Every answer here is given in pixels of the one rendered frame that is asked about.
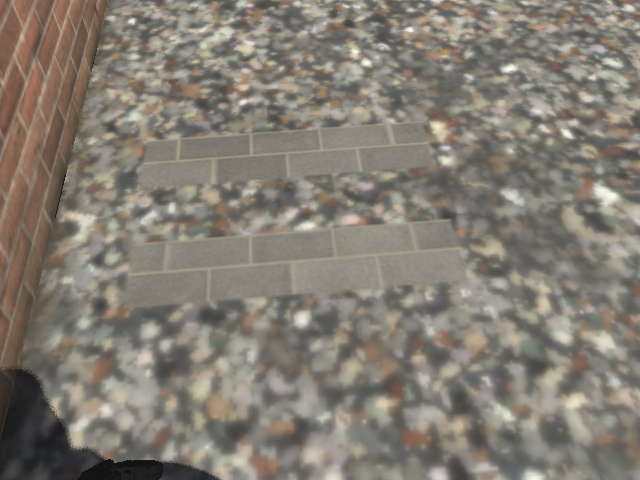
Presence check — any robot left hand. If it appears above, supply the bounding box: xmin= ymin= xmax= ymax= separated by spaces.
xmin=77 ymin=459 xmax=163 ymax=480

